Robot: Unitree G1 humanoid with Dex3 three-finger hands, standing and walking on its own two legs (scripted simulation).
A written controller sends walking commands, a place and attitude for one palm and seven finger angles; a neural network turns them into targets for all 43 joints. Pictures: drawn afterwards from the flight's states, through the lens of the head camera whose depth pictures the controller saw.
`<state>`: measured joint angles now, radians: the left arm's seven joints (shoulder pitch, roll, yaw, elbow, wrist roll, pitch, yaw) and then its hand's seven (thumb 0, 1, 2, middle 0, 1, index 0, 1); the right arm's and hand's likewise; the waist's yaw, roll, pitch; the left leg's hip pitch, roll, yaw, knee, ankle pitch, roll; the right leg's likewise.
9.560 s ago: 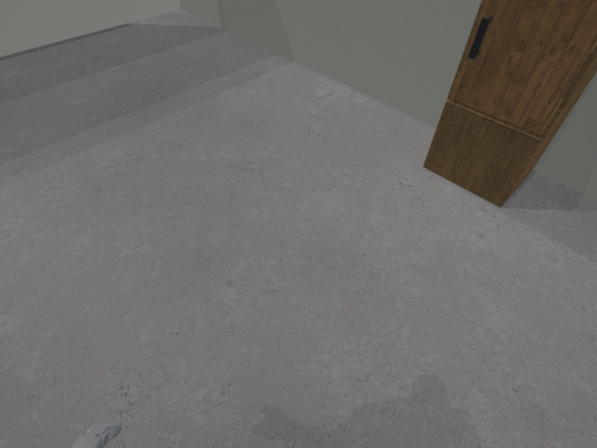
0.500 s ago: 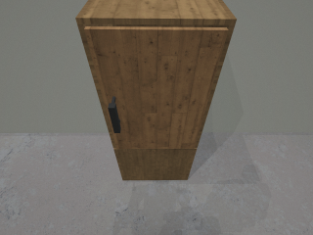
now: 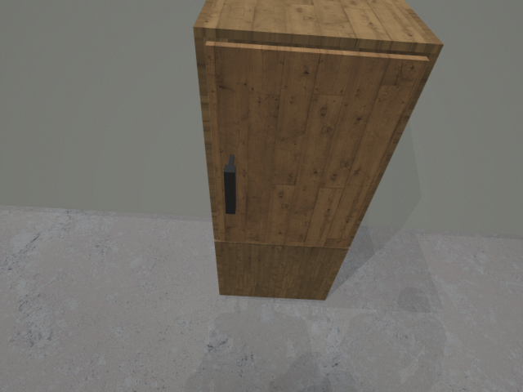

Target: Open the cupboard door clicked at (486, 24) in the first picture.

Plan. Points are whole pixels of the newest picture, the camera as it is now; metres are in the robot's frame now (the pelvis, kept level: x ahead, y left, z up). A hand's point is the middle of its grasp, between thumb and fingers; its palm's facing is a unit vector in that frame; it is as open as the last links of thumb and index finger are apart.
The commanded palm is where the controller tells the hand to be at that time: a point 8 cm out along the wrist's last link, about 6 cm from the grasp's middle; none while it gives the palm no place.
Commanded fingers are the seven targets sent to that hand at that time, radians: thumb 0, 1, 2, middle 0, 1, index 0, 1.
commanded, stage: come to a stop and stand still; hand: left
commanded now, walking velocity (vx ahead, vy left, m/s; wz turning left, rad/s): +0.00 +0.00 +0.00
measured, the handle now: (231, 184) +0.58 +0.11 -0.07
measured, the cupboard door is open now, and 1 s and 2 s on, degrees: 0 0 0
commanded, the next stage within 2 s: look again from close up in 0.78 s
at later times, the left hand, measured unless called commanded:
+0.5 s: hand out of the picture -0.02 +0.17 -0.18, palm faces +0.03 -0.99 -0.14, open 7.4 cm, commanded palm none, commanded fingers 0.00 0.90 0.90 -0.20 -0.30 -0.20 -0.30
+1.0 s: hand out of the picture +0.02 +0.16 -0.18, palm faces +0.01 -0.99 -0.15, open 7.4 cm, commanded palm none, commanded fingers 0.00 0.90 0.90 -0.20 -0.30 -0.20 -0.30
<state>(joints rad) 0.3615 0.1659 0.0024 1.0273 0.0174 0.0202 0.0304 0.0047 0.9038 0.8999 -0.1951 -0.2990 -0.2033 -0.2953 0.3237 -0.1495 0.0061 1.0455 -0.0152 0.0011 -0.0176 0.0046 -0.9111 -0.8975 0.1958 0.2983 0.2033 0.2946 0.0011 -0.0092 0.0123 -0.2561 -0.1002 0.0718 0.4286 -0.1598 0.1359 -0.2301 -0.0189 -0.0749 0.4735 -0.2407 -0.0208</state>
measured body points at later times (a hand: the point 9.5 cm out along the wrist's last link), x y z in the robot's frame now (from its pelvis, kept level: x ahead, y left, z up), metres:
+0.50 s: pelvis +0.02 +0.02 +0.00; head +0.02 +0.04 +0.45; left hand -0.02 +0.23 -0.17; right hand +0.04 -0.21 -0.14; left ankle +0.05 +0.02 -0.74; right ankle +0.02 -0.13 -0.74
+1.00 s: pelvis +0.04 +0.00 +0.00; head +0.04 +0.02 +0.45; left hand +0.03 +0.21 -0.16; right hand +0.01 -0.21 -0.15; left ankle +0.05 +0.02 -0.74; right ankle +0.02 -0.13 -0.74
